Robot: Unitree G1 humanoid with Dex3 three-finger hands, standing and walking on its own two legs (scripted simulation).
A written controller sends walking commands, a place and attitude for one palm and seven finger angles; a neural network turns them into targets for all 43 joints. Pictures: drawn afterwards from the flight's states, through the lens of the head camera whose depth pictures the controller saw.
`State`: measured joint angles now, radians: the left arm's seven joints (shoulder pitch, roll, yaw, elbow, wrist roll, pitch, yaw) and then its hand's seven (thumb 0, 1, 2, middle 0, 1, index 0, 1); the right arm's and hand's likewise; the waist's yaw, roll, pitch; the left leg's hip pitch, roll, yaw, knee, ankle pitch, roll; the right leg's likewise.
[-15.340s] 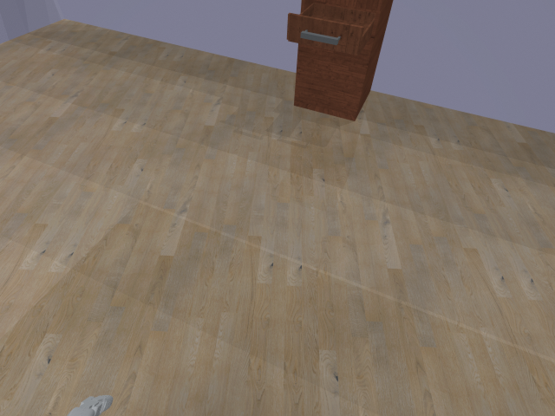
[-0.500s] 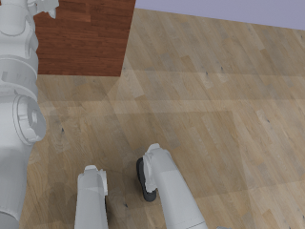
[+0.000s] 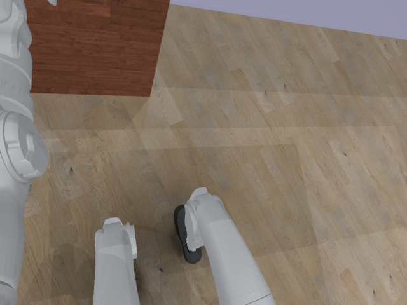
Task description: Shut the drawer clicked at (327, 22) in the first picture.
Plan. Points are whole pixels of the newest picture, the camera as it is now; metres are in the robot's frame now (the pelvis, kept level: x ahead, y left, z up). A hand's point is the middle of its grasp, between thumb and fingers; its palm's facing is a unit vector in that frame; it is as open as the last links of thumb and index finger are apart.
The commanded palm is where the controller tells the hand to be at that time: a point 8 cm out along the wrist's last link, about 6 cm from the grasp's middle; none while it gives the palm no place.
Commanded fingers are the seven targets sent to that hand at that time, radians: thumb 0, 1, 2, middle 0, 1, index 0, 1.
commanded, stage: pull the fist back off the drawer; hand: left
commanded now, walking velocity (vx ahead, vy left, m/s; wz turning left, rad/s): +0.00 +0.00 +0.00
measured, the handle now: out of the picture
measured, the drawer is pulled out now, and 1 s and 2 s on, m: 0.00 0.00 0.00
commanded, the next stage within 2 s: draw the hand back to the body in 0.42 s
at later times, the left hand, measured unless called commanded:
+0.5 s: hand out of the picture +0.62 +0.12 +0.06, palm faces -0.06 -1.00 -0.03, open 3.3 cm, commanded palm +0.60 +0.14 +0.07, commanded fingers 0.00 0.90 0.90 -1.40 -1.60 -1.40 -1.60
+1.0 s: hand out of the picture +0.46 +0.15 +0.21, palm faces -0.06 -1.00 -0.06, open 3.3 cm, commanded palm +0.43 +0.21 +0.21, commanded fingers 0.00 0.90 0.90 -1.40 -1.60 -1.40 -1.60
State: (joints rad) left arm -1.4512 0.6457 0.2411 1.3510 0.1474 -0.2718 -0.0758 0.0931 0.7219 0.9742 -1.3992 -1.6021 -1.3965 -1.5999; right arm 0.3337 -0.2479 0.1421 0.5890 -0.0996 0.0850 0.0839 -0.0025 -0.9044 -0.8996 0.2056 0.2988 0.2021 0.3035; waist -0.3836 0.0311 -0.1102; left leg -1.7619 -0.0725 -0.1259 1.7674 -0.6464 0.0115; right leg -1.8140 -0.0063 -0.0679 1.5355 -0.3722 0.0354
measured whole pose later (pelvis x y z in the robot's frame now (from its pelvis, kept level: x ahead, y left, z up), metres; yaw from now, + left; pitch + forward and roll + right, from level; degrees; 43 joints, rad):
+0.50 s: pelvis +0.04 +0.00 +0.03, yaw +0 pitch +37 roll -5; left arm -1.11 0.47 0.32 1.06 0.04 -0.29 -0.09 0.02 0.89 0.91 -1.40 -1.60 -1.40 -1.60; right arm 0.30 -0.25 0.09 0.54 -0.06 0.11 0.10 0.00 -0.90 -0.90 0.21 0.30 0.20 0.30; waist -0.28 0.05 -0.15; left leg -1.60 -0.05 -0.08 1.66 -0.70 0.02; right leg -1.70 0.02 -0.02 1.48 -0.43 0.04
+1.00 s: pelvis +0.09 -0.01 +0.15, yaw +3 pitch +21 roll -3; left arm -0.27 0.28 0.12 0.34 -0.16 -0.22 -0.17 0.02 0.90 0.90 -1.40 -1.60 -1.40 -1.60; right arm 0.23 -0.27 0.03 0.46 0.04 0.02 0.01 0.00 -0.91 -0.90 0.20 0.30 0.20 0.30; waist -0.07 0.02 -0.18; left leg -0.93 -0.03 -0.10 1.16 -0.60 0.00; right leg -1.03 0.01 -0.03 1.06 -0.40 0.01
